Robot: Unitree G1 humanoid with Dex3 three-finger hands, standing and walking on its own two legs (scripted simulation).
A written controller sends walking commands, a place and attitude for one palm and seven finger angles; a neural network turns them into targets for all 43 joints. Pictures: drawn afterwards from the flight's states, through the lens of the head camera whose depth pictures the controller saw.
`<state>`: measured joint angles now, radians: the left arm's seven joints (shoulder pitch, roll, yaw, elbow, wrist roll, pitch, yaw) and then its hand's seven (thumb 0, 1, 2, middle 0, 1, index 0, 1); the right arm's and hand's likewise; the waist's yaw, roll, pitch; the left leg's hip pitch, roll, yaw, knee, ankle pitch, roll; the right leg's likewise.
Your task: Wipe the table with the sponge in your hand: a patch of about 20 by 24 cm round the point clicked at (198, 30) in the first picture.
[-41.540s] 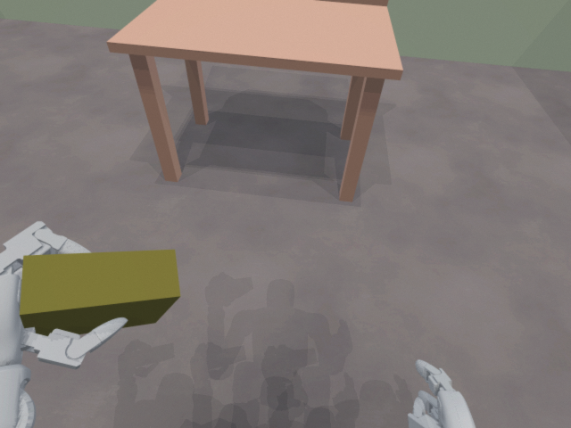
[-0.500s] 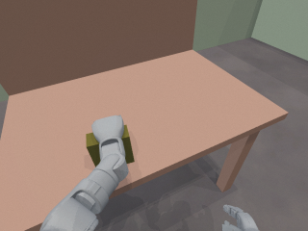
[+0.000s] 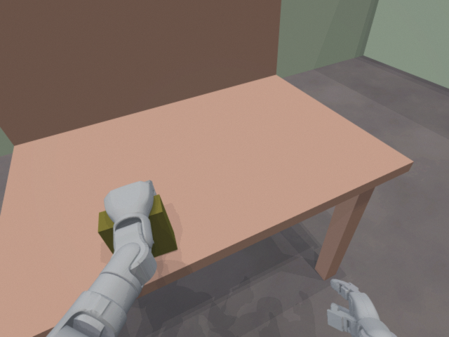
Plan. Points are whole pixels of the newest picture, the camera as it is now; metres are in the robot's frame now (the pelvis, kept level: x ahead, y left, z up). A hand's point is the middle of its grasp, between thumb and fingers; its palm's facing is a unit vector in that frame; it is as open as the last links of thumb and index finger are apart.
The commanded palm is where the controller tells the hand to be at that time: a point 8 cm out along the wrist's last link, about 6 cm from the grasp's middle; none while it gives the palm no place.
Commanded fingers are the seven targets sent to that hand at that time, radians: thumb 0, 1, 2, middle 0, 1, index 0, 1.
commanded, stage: slide back across to the middle lane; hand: left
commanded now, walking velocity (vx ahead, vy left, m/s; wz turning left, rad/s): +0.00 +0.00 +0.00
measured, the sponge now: (143, 238) +0.32 +0.21 -0.01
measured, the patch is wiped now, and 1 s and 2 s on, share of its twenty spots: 0.95 0.95 0.95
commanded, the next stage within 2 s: wipe forward along the middle lane in 0.12 s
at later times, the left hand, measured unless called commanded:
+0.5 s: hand (121, 217) +0.33 +0.25 +0.04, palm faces -0.09 -0.06 -0.99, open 9.6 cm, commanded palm +0.32 +0.25 +0.09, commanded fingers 0.00 0.10 1.30 -1.20 -1.60 -1.20 -1.60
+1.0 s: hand (118, 198) +0.38 +0.28 +0.04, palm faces -0.09 -0.03 -1.00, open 9.6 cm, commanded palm +0.37 +0.27 +0.09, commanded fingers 0.00 0.10 1.30 -1.20 -1.60 -1.20 -1.60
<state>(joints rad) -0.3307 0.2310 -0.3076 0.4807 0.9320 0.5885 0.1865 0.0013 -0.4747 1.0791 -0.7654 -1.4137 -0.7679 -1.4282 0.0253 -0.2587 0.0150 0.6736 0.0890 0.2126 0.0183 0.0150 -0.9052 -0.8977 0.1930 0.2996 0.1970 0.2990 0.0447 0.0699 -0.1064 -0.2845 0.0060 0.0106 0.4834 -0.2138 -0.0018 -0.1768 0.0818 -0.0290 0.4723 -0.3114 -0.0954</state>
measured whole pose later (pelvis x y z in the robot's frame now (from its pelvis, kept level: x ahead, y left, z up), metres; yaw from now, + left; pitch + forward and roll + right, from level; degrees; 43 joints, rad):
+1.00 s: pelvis -0.02 +0.01 -0.01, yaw +1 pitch +7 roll -1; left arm -0.67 0.39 -0.13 0.94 0.98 0.35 0.19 0.01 -0.50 1.08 -0.81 -1.37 -0.81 -1.38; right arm 0.19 -0.28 0.00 0.73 0.08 0.16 -0.01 0.01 -0.90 -0.90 0.19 0.30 0.20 0.30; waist -0.03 0.06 -0.11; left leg -0.50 0.01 -0.02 0.60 -0.22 0.01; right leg -0.38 0.09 -0.06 0.56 -0.32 -0.09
